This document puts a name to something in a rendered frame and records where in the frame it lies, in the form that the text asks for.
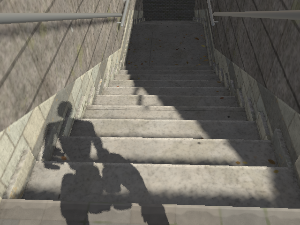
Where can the stairs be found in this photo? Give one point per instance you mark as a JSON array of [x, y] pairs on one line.
[[168, 22], [165, 135]]

